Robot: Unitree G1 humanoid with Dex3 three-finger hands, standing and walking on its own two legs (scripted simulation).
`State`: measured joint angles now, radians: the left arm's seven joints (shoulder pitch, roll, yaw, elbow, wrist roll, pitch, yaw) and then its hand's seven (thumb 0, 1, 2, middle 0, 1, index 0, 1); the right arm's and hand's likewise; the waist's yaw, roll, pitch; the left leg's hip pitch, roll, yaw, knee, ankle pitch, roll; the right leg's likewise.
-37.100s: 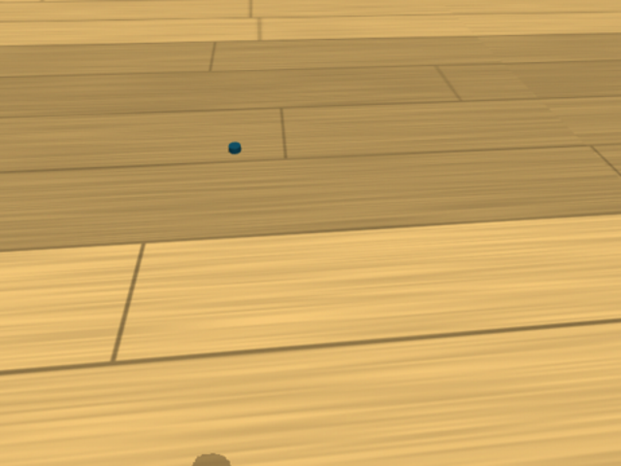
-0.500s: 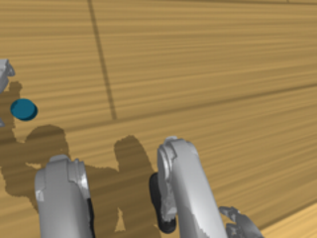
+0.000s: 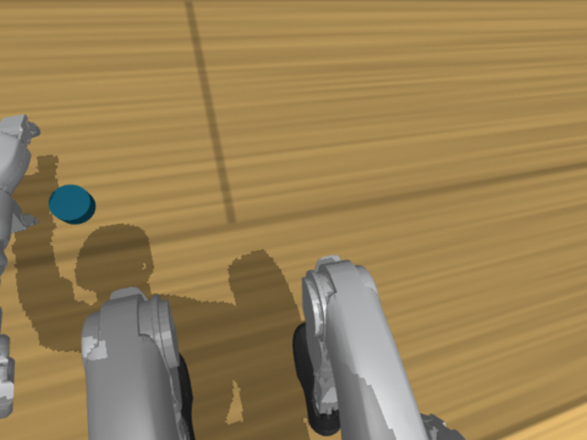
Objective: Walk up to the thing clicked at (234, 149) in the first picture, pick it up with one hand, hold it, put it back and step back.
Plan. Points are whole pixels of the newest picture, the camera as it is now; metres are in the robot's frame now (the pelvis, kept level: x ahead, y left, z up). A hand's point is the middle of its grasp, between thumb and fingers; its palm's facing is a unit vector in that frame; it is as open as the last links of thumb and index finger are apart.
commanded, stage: home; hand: left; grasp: from above
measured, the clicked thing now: (73, 204) +0.49 +0.30 -0.33
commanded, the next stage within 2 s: none
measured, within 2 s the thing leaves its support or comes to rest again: neither
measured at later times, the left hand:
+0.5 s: hand out of the picture +0.28 +0.26 +0.08, palm faces -0.13 -0.80 -0.58, open 7.5 cm
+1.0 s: hand out of the picture +0.23 +0.21 +0.29, palm faces +0.22 -0.95 -0.21, open 7.4 cm
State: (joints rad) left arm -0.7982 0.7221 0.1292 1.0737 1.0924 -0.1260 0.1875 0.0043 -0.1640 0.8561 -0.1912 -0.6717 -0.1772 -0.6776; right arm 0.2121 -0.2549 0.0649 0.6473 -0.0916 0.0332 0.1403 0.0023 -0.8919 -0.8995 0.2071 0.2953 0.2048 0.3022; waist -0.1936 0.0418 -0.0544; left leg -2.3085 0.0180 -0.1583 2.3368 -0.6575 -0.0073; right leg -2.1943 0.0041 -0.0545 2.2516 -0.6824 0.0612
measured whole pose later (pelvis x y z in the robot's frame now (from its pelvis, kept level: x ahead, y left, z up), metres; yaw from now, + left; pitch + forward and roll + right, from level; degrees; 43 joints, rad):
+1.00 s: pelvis +0.08 +0.00 +0.35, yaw +9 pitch +15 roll -3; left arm 0.43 0.22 0.06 -0.10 -0.07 0.45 0.07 0.01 0.90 0.90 -0.21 -0.30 -0.20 -0.30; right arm 0.30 -0.21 0.05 0.52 0.03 -0.16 -0.18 0.01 -0.90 -0.90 0.21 0.30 0.20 0.30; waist -0.06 0.05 -0.18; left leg -0.87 0.05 -0.06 1.11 -0.51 -0.01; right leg -0.79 -0.02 -0.05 1.04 -0.50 0.03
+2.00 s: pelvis +0.08 +0.00 +0.36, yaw +9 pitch +10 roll -2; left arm 0.49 0.21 0.04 -0.12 -0.06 0.46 0.01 0.02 0.90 0.90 -0.20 -0.30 -0.20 -0.30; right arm 0.28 -0.22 0.03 0.55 0.01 -0.24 -0.18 0.01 -0.90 -0.90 0.21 0.30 0.21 0.30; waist -0.03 0.05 -0.15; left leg -0.70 0.04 -0.05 1.01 -0.48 -0.02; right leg -0.64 -0.02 -0.05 0.95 -0.48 0.03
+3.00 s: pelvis +0.09 +0.01 +0.36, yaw +9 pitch +11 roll -3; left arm 0.50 0.22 0.03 -0.14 -0.06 0.46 0.01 0.01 0.90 0.90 -0.20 -0.30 -0.20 -0.30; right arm 0.28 -0.22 0.03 0.54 0.01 -0.22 -0.17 0.01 -0.90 -0.90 0.21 0.30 0.21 0.30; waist -0.03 0.05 -0.16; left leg -0.70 0.04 -0.05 1.02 -0.50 -0.02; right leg -0.63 -0.03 -0.05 0.95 -0.50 0.03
